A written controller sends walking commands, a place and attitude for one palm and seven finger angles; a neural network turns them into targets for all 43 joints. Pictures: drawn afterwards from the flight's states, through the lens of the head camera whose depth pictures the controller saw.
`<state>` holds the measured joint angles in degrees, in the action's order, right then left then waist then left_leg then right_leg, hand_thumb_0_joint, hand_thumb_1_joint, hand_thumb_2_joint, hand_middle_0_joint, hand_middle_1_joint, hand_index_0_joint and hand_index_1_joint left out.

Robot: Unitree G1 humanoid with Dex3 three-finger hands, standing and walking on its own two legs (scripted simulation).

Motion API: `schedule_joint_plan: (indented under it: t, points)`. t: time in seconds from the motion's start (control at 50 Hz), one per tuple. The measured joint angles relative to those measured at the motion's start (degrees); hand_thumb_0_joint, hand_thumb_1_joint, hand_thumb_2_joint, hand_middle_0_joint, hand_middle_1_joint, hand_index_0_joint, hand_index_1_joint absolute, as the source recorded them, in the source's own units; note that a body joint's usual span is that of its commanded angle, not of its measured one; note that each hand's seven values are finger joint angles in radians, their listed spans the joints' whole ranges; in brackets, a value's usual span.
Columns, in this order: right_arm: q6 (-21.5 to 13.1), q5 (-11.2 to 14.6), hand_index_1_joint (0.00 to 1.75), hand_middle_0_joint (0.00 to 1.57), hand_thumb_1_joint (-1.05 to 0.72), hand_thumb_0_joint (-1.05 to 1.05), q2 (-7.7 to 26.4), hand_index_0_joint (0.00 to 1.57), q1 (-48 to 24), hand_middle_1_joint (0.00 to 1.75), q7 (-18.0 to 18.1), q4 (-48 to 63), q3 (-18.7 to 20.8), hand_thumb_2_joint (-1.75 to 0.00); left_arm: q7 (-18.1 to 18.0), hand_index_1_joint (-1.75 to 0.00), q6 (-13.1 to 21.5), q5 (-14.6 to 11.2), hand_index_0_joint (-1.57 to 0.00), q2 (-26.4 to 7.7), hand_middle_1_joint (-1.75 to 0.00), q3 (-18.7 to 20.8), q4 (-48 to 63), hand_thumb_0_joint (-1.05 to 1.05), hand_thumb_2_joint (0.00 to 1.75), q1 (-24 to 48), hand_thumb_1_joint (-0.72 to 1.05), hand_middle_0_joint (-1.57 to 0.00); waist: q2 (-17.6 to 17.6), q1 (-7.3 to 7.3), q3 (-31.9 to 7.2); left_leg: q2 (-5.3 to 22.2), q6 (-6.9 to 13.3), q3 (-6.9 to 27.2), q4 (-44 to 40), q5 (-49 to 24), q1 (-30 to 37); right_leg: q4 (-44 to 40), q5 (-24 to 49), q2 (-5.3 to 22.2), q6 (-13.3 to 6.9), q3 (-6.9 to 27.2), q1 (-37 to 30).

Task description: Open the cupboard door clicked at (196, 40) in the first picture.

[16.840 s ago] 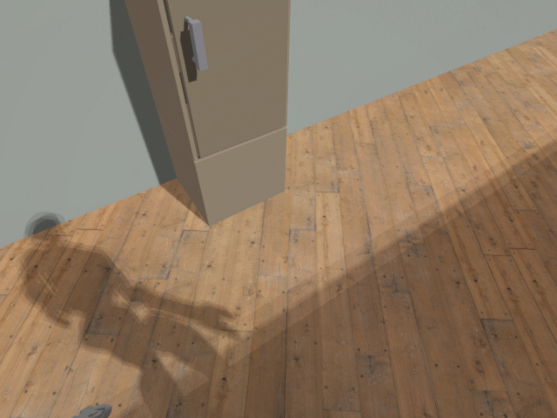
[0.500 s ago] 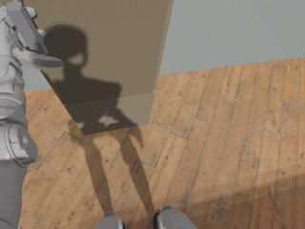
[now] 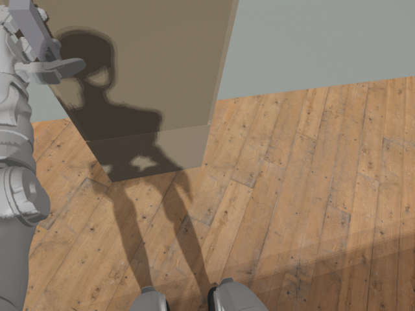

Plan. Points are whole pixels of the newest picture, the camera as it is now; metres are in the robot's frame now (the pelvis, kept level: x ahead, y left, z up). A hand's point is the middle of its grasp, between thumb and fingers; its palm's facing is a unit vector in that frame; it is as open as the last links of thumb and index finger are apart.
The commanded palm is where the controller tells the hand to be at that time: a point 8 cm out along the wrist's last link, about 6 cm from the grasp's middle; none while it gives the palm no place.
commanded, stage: close the thumb around the handle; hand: left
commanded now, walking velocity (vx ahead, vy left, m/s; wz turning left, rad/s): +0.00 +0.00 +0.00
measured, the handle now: (41, 32) +0.60 +0.22 +0.12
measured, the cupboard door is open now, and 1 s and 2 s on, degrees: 0 13 38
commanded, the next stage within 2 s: pull the door open along its arc in 0.40 s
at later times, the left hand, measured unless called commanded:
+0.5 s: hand (55, 56) +0.54 +0.19 +0.12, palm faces +0.11 -0.99 +0.00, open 6.2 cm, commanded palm +0.53 +0.23 +0.11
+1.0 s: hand (68, 91) +0.47 +0.17 +0.12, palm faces +0.07 -1.00 +0.00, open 6.5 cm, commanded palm +0.44 +0.22 +0.11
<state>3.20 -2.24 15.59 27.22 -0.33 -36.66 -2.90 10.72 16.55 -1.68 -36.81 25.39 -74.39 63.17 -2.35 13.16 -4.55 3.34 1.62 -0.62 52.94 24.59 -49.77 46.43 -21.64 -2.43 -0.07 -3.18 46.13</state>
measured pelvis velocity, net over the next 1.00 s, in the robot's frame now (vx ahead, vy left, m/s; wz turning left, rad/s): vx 0.01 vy -0.01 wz -0.01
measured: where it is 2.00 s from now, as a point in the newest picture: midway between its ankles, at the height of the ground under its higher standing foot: outside the picture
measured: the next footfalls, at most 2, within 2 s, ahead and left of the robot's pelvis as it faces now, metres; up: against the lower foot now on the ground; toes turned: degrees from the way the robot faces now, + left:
none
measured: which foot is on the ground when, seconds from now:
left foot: down 0.00-1.00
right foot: down 0.00-1.00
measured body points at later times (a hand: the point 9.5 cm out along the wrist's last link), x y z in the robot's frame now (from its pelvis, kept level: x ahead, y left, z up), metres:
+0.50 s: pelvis +0.00 +0.00 +0.00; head +0.12 +0.01 +0.43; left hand +0.53 +0.25 +0.12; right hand -0.04 -0.26 -0.11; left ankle +0.00 +0.09 -0.69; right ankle +0.00 -0.13 -0.69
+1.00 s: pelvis +0.01 -0.01 +0.02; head +0.08 -0.01 +0.46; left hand +0.46 +0.22 +0.12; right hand +0.03 -0.27 -0.10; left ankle +0.00 +0.09 -0.69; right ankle +0.00 -0.13 -0.69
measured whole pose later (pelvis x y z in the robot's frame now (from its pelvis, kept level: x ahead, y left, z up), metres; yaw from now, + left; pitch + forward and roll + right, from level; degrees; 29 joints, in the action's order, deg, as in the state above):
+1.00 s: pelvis +0.01 -0.01 +0.02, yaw -1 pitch +15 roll -2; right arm 3.6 0.5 15.0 24.6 -1.1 -34.6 -0.4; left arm 7.9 15.8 -8.2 -20.3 20.2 -48.0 36.3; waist -2.9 7.3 -6.8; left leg 3.3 0.9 -2.6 46.6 23.9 -37.4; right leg 42.5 -21.6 -2.5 -0.7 -1.1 35.6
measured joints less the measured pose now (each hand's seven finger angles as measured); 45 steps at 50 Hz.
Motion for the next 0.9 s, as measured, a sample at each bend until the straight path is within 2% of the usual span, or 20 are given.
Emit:
schedule_joint_plan:
  t: [0.24,0.3,0.44,0.6,0.68,0.78,0.9]
  points:
    - [0.4,0.0,0.30,0.20,-0.90,0.00,-0.3,0.20,0.2,0.30,-0.4,0.0,0.2,-0.90,-0.7,-1.31,-0.1,-0.1,-0.37,1.8,-1.31,0.0,1.6,0.00,0.74,-1.7,0.53,-0.38,-0.4,-0.46,-0.6,0.0,0.1,-0.3,-0.3,0.2,1.0,-0.3,-0.1,0.0,0.1,0.3,-0.9]
    - [0.3,0.0,0.30,0.20,-0.90,0.00,-0.4,0.20,0.1,0.30,-0.5,0.1,0.3,-0.90,-0.3,-1.32,0.3,0.0,-0.38,2.9,-1.32,-0.5,2.1,0.00,0.79,-2.2,0.64,-0.38,-0.4,-0.70,-0.6,-0.1,0.1,-0.3,-0.4,0.2,1.4,-0.3,-0.1,0.0,0.1,0.3,-1.2]
    - [-0.1,0.1,0.30,0.20,-0.90,0.00,-0.2,0.20,-1.0,0.30,-0.4,0.3,0.2,-0.90,-2.1,-1.34,0.6,0.4,-0.35,2.8,-1.34,-0.1,0.7,0.01,0.81,-1.5,0.65,-0.34,-0.5,-0.43,-0.4,-0.1,0.0,-0.2,-0.1,0.0,1.2,0.3,-0.2,0.1,0.0,0.3,-0.9]
    - [-0.5,0.1,0.30,0.20,-0.90,0.00,0.0,0.20,-1.1,0.30,-0.1,0.0,0.2,-0.90,-2.0,-1.35,0.7,0.5,-0.34,2.1,-1.35,-0.1,0.0,0.01,0.81,-0.5,0.65,-0.33,-0.4,-0.38,-0.1,0.0,-0.3,0.0,0.0,-0.3,0.6,0.8,-0.1,0.0,-0.3,0.1,-0.2]
    - [-0.2,0.2,0.30,0.20,-0.90,0.00,0.2,0.20,-0.5,0.30,-0.2,0.1,0.6,-0.90,-1.8,-1.35,0.4,-0.2,-0.33,2.6,-1.35,0.1,2.2,0.00,0.80,-2.6,0.66,-0.33,-0.4,-0.79,-0.3,0.2,-0.5,-0.3,-0.5,-0.3,1.2,0.4,0.0,-0.2,-0.5,0.4,-0.5]
    - [0.5,0.8,0.30,0.20,-0.90,0.00,0.2,0.20,0.3,0.30,-0.4,0.6,1.1,-0.90,-1.4,-1.35,0.3,-2.0,-0.33,5.1,-1.35,0.1,7.2,0.00,0.76,-8.2,0.66,-0.33,-0.5,-1.98,-0.9,0.4,-0.6,-1.1,-2.0,-0.3,3.7,-0.8,0.1,-0.5,-0.6,1.2,-2.6]
    - [1.0,2.0,0.30,0.20,-0.90,0.00,-0.1,0.20,-0.1,0.30,-0.8,1.5,2.1,-0.90,-1.7,-1.35,-0.3,-5.3,-0.33,10.8,-1.34,-1.6,18.3,0.00,0.71,-19.3,0.65,-0.33,-0.6,-3.90,-2.1,0.4,-0.7,-2.0,-4.6,-0.5,8.3,-2.8,0.2,-0.5,-0.6,2.1,-6.7]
